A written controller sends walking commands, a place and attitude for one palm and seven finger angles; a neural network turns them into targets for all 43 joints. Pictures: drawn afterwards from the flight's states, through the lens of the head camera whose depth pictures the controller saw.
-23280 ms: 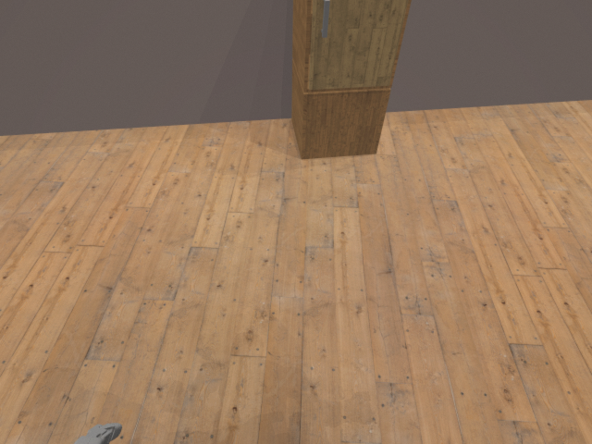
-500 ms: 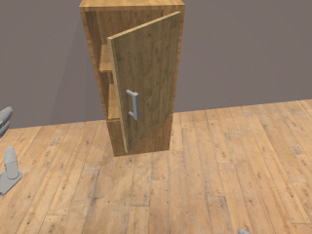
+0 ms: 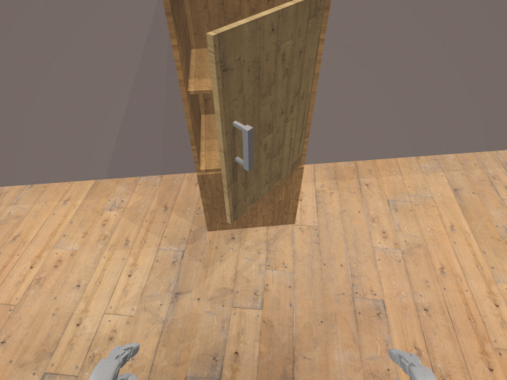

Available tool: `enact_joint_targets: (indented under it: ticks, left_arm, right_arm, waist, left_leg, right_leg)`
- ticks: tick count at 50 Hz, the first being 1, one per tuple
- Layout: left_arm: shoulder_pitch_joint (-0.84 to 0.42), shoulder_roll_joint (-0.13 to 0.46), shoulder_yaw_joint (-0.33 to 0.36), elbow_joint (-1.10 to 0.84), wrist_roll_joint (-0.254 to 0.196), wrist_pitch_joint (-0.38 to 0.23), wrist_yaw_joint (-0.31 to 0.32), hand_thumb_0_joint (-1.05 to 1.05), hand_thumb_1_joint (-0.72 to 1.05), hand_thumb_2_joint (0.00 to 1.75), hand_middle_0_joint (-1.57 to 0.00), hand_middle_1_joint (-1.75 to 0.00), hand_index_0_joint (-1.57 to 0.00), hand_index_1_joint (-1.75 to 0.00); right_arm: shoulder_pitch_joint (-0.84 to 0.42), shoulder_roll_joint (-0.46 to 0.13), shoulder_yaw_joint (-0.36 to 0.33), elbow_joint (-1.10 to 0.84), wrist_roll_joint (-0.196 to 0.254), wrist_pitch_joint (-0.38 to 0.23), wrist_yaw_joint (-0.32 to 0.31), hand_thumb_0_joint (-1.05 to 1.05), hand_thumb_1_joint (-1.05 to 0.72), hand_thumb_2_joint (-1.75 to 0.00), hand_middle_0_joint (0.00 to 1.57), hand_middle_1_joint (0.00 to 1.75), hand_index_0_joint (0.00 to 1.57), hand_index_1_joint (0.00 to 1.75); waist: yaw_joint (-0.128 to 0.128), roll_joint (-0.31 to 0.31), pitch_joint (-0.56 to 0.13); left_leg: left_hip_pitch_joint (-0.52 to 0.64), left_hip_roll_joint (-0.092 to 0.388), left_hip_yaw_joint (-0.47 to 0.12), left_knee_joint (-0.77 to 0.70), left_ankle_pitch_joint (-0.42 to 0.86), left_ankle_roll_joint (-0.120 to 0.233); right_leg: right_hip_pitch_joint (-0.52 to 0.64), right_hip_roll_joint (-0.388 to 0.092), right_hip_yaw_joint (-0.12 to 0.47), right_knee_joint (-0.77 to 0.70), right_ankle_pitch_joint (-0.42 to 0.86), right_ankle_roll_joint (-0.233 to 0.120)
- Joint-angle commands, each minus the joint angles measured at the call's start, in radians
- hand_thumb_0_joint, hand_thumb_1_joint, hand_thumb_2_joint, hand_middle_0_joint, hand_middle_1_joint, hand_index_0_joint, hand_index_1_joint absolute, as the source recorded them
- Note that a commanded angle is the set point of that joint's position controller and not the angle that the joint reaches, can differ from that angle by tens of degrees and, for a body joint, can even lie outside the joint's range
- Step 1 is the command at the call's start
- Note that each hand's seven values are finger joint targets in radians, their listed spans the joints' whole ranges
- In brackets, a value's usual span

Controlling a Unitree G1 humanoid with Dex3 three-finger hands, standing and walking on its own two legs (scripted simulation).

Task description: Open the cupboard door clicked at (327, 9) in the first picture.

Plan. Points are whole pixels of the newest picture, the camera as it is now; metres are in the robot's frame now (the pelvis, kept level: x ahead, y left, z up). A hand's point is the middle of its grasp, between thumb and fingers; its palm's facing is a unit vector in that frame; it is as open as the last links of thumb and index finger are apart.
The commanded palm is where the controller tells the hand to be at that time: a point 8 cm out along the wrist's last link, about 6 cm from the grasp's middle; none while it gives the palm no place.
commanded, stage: let the arm hang, fingers relaxed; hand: left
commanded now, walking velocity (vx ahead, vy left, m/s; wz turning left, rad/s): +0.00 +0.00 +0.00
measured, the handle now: (242, 146) +0.66 +0.06 -0.02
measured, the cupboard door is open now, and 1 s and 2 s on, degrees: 42 42 42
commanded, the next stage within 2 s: look to check the result in 0.86 s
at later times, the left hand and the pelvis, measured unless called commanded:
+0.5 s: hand out of the picture -0.03 +0.24 -0.15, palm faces +0.03 -0.95 -0.31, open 7.4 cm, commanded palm none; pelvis -0.01 +0.02 +0.01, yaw +1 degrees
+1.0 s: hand out of the picture +0.10 +0.22 -0.14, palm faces -0.01 -0.96 -0.29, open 7.4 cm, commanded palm none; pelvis +0.03 +0.00 +0.02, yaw +0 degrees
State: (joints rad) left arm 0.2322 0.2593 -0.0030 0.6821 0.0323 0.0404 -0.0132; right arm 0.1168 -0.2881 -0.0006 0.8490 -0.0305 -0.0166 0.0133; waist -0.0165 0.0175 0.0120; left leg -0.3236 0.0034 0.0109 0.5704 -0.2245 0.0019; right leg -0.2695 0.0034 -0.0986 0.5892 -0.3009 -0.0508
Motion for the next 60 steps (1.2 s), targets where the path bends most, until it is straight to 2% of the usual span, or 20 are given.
enact_joint_targets:
  ticks: [1, 2, 5, 7, 10, 12, 15, 17, 19, 20, 21, 26, 30, 34, 40, 42, 47, 50, 51, 60]
  left_arm:
    - [-0.019, 0.178, 0.051, 0.045, -0.01, -0.046, 0.019, 0.0, 0.9, 0.9, -0.2, -0.3, -0.2, -0.3]
    - [-0.006, 0.166, 0.047, 0.092, -0.013, -0.044, 0.02, 0.0, 0.9, 0.9, -0.2, -0.3, -0.2, -0.3]
    - [0.007, 0.155, 0.043, 0.2, -0.017, -0.048, 0.021, 0.0, 0.9, 0.9, -0.2, -0.3, -0.2, -0.3]
    - [0.011, 0.149, 0.047, 0.253, -0.018, -0.048, 0.021, 0.0, 0.9, 0.9, -0.2, -0.3, -0.2, -0.3]
    - [0.03, 0.134, 0.049, 0.32, -0.019, -0.046, 0.022, 0.0, 0.9, 0.9, -0.2, -0.3, -0.2, -0.3]
    - [0.044, 0.123, 0.053, 0.357, -0.018, -0.045, 0.022, 0.0, 0.9, 0.9, -0.2, -0.3, -0.2, -0.3]
    - [0.064, 0.114, 0.052, 0.395, -0.019, -0.047, 0.024, 0.0, 0.9, 0.9, -0.2, -0.3, -0.2, -0.3]
    - [0.068, 0.114, 0.053, 0.41, -0.019, -0.048, 0.026, 0.0, 0.9, 0.9, -0.2, -0.3, -0.2, -0.3]
    - [0.072, 0.119, 0.056, 0.421, -0.017, -0.045, 0.026, 0.0, 0.9, 0.9, -0.2, -0.3, -0.2, -0.3]
    - [0.07, 0.125, 0.057, 0.423, -0.015, -0.044, 0.027, 0.0, 0.9, 0.9, -0.2, -0.3, -0.2, -0.3]
    - [0.073, 0.13, 0.059, 0.424, -0.015, -0.045, 0.028, 0.0, 0.9, 0.9, -0.2, -0.3, -0.2, -0.3]
    - [0.041, 0.151, 0.061, 0.42, -0.017, -0.055, 0.029, 0.0, 0.9, 0.9, -0.2, -0.3, -0.2, -0.3]
    - [-0.014, 0.17, 0.061, 0.41, -0.017, -0.058, 0.028, 0.0, 0.9, 0.9, -0.2, -0.3, -0.2, -0.3]
    - [-0.041, 0.177, 0.059, 0.406, -0.019, -0.067, 0.029, 0.0, 0.9, 0.9, -0.2, -0.3, -0.2, -0.3]
    - [-0.077, 0.187, 0.056, 0.404, -0.022, -0.077, 0.031, 0.0, 0.9, 0.9, -0.2, -0.3, -0.2, -0.3]
    - [-0.084, 0.191, 0.056, 0.403, -0.022, -0.079, 0.032, 0.0, 0.9, 0.9, -0.2, -0.3, -0.2, -0.3]
    - [-0.1, 0.194, 0.053, 0.404, -0.023, -0.079, 0.034, 0.0, 0.9, 0.9, -0.2, -0.3, -0.2, -0.3]
    - [-0.102, 0.195, 0.051, 0.406, -0.024, -0.08, 0.034, 0.0, 0.9, 0.9, -0.2, -0.3, -0.2, -0.3]
    - [-0.095, 0.199, 0.055, 0.405, -0.023, -0.082, 0.035, 0.0, 0.9, 0.9, -0.2, -0.3, -0.2, -0.3]
    - [-0.089, 0.195, 0.05, 0.414, -0.026, -0.079, 0.038, 0.0, 0.9, 0.9, -0.2, -0.3, -0.2, -0.3]
  right_arm:
    - [-0.024, -0.143, -0.025, -0.023, -0.004, 0.006, -0.017, 0.0, -0.9, -0.9, 0.2, 0.3, 0.2, 0.3]
    - [-0.017, -0.118, -0.02, -0.001, -0.002, 0.012, -0.018, 0.0, -0.9, -0.9, 0.2, 0.3, 0.2, 0.3]
    - [0.036, -0.093, -0.02, 0.062, 0.002, 0.022, -0.024, 0.0, -0.9, -0.9, 0.2, 0.3, 0.2, 0.3]
    - [0.075, -0.091, -0.027, 0.097, 0.003, 0.027, -0.029, 0.0, -0.9, -0.9, 0.2, 0.3, 0.2, 0.3]
    - [0.12, -0.083, -0.034, 0.145, 0.003, 0.03, -0.035, 0.0, -0.9, -0.9, 0.2, 0.3, 0.2, 0.3]
    - [0.143, -0.079, -0.039, 0.166, 0.003, 0.028, -0.038, 0.0, -0.9, -0.9, 0.2, 0.3, 0.2, 0.3]
    - [0.16, -0.083, -0.043, 0.189, 0.004, 0.023, -0.042, 0.0, -0.9, -0.9, 0.2, 0.3, 0.2, 0.3]
    - [0.166, -0.083, -0.045, 0.203, 0.004, 0.02, -0.043, 0.0, -0.9, -0.9, 0.2, 0.3, 0.2, 0.3]
    - [0.167, -0.09, -0.048, 0.211, 0.003, 0.021, -0.043, 0.0, -0.9, -0.9, 0.2, 0.3, 0.2, 0.3]
    - [0.167, -0.095, -0.051, 0.213, 0.002, 0.021, -0.043, 0.0, -0.9, -0.9, 0.2, 0.3, 0.2, 0.3]
    - [0.16, -0.1, -0.053, 0.214, 0.003, 0.021, -0.042, 0.0, -0.9, -0.9, 0.2, 0.3, 0.2, 0.3]
    - [0.15, -0.098, -0.053, 0.223, 0.005, 0.012, -0.037, 0.0, -0.9, -0.9, 0.2, 0.3, 0.2, 0.3]
    - [0.126, -0.103, -0.05, 0.23, 0.003, 0.011, -0.033, 0.0, -0.9, -0.9, 0.2, 0.3, 0.2, 0.3]
    - [0.096, -0.111, -0.044, 0.232, 0.004, 0.0, -0.031, 0.0, -0.9, -0.9, 0.2, 0.3, 0.2, 0.3]
    - [0.05, -0.132, -0.036, 0.235, 0.007, -0.009, -0.033, 0.0, -0.9, -0.9, 0.2, 0.3, 0.2, 0.3]
    - [0.036, -0.135, -0.035, 0.235, 0.008, -0.008, -0.033, 0.0, -0.9, -0.9, 0.2, 0.3, 0.2, 0.3]
    - [0.017, -0.144, -0.033, 0.237, 0.008, -0.004, -0.032, 0.0, -0.9, -0.9, 0.2, 0.3, 0.2, 0.3]
    - [0.008, -0.152, -0.032, 0.239, 0.008, -0.003, -0.034, 0.0, -0.9, -0.9, 0.2, 0.3, 0.2, 0.3]
    - [0.009, -0.155, -0.031, 0.236, 0.01, -0.004, -0.035, 0.0, -0.9, -0.9, 0.2, 0.3, 0.2, 0.3]
    - [0.005, -0.151, -0.029, 0.243, 0.011, 0.001, -0.038, 0.0, -0.9, -0.9, 0.2, 0.3, 0.2, 0.3]
  waist:
    - [0.024, 0.105, -0.021]
    - [0.024, 0.105, -0.014]
    - [0.011, 0.096, -0.009]
    - [0.005, 0.069, 0.005]
    - [0.002, 0.085, 0.033]
    - [0.005, 0.041, 0.041]
    - [0.012, 0.019, 0.042]
    - [0.015, 0.018, 0.048]
    - [0.019, 0.028, 0.073]
    - [0.02, 0.014, 0.08]
    - [0.028, 0.005, 0.089]
    - [0.023, -0.03, 0.057]
    - [0.013, -0.026, 0.09]
    - [0.015, 0.004, 0.046]
    - [0.016, 0.007, -0.016]
    - [0.015, -0.005, -0.018]
    - [0.011, -0.013, -0.016]
    - [0.01, -0.003, -0.028]
    - [0.012, -0.016, -0.046]
    - [0.01, -0.021, -0.035]
  left_leg:
    - [0.005, 0.089, -0.147, -0.191, 0.02, 0.047]
    - [0.001, 0.081, -0.137, -0.202, -0.031, 0.042]
    - [0.041, 0.06, -0.112, -0.2, -0.119, 0.031]
    - [0.059, 0.063, -0.113, -0.198, -0.148, 0.034]
    - [0.053, 0.064, -0.123, -0.209, -0.187, 0.038]
    - [0.045, 0.077, -0.137, -0.229, -0.203, 0.046]
    - [0.031, 0.086, -0.153, -0.254, -0.194, 0.053]
    - [0.028, 0.095, -0.165, -0.273, -0.195, 0.055]
    - [-0.001, 0.102, -0.18, -0.305, -0.256, 0.057]
    - [-0.013, 0.104, -0.186, -0.315, -0.27, 0.058]
    - [-0.02, 0.099, -0.184, -0.311, -0.262, 0.06]
    - [0.039, 0.084, -0.146, -0.278, -0.137, 0.055]
    - [0.052, 0.081, -0.14, -0.276, -0.111, 0.048]
    - [0.088, 0.09, -0.131, -0.272, 0.022, 0.045]
    - [0.147, 0.104, -0.123, -0.267, 0.192, 0.039]
    - [0.158, 0.102, -0.113, -0.262, 0.213, 0.035]
    - [0.18, 0.103, -0.105, -0.268, 0.211, 0.029]
    - [0.197, 0.105, -0.103, -0.267, 0.226, 0.027]
    - [0.206, 0.105, -0.101, -0.261, 0.241, 0.028]
    - [0.229, 0.108, -0.09, -0.262, 0.261, 0.025]
  right_leg:
    - [0.061, -0.099, 0.158, -0.195, -0.012, 0.001]
    - [0.066, -0.104, 0.163, -0.216, -0.045, -0.002]
    - [0.034, -0.118, 0.182, -0.281, -0.135, -0.017]
    - [0.006, -0.117, 0.176, -0.31, -0.181, -0.022]
    - [-0.024, -0.112, 0.166, -0.318, -0.219, -0.027]
    - [-0.018, -0.106, 0.15, -0.311, -0.209, -0.026]
    - [0.01, -0.1, 0.142, -0.292, -0.162, -0.025]
    - [0.021, -0.094, 0.132, -0.277, -0.142, -0.026]
    - [0.02, -0.088, 0.131, -0.269, -0.158, -0.02]
    - [0.024, -0.085, 0.13, -0.265, -0.158, -0.019]
    - [0.026, -0.088, 0.134, -0.269, -0.16, -0.021]
    - [0.034, -0.111, 0.147, -0.29, -0.128, -0.025]
    - [0.003, -0.12, 0.159, -0.308, -0.136, -0.024]
    - [0.059, -0.128, 0.154, -0.297, -0.009, -0.019]
    - [0.138, -0.136, 0.145, -0.289, 0.178, -0.008]
    - [0.147, -0.141, 0.144, -0.295, 0.22, -0.005]
    - [0.153, -0.142, 0.147, -0.316, 0.232, 0.001]
    - [0.165, -0.142, 0.15, -0.32, 0.26, 0.001]
    - [0.177, -0.141, 0.147, -0.319, 0.285, 0.004]
    - [0.186, -0.144, 0.143, -0.326, 0.339, 0.008]
